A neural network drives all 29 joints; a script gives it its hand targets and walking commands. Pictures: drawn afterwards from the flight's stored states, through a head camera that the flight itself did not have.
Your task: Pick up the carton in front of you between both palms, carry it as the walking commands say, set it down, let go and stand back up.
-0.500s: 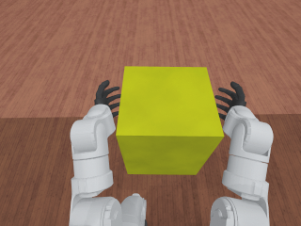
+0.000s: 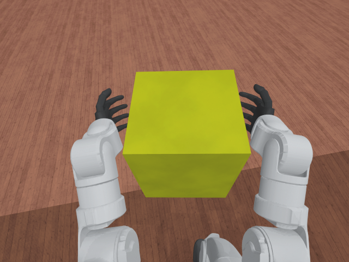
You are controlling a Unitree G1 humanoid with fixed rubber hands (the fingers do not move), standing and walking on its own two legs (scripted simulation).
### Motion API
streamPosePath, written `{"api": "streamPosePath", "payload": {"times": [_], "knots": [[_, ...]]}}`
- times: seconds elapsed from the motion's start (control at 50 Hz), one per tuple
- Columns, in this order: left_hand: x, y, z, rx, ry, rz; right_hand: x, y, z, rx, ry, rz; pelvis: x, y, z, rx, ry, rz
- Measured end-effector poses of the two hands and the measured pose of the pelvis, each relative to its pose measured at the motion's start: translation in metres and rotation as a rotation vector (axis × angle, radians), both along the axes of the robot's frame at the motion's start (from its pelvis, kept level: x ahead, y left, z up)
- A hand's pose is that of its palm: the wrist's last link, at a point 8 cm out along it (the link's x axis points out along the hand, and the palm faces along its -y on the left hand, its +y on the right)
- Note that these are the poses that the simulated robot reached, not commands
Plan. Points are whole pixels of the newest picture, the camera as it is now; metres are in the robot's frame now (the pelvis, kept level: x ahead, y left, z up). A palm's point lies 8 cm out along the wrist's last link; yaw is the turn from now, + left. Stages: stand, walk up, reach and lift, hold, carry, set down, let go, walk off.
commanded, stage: carry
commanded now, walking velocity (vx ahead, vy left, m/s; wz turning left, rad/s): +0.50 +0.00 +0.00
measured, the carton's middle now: (184, 140) +0.37 -0.01 +0.07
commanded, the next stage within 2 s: none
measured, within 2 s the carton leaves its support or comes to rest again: neither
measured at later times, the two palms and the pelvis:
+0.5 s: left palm (115, 34) +0.67 +0.17 +0.18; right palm (222, 34) +0.67 -0.14 +0.18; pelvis +0.32 +0.02 +0.03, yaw +0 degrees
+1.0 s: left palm out of the picture +0.94 +0.16 +0.23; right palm out of the picture +0.98 -0.14 +0.22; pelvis +0.62 -0.01 +0.09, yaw +1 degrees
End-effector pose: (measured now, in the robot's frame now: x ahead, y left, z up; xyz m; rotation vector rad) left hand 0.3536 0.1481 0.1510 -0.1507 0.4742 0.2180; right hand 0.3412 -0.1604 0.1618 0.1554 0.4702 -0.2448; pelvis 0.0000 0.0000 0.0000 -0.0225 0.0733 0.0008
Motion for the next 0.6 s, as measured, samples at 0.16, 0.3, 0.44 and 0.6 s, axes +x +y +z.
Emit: {"api": "streamPosePath", "payload": {"times": [0.16,0.3,0.44,0.6], "knots": [[0.074,0.015,-0.003,-0.023,0.12,0.104,0.123,0.019,-0.015,-0.027,0.123,0.103,0.103,-0.023,0.014,-0.008,-0.025,0.021],[0.152,0.021,0.021,-0.016,0.074,0.118,0.201,0.023,0.0,0.013,0.085,0.085,0.178,-0.018,0.034,0.014,-0.012,0.029],[0.262,0.019,0.04,-0.009,0.021,0.044,0.291,0.02,0.02,-0.014,0.033,0.038,0.278,0.006,0.035,0.038,0.003,0.016],[0.378,0.01,0.027,-0.006,0.123,-0.045,0.361,0.012,0.016,0.026,0.132,-0.042,0.373,0.026,0.055,0.044,-0.002,0.0]]}}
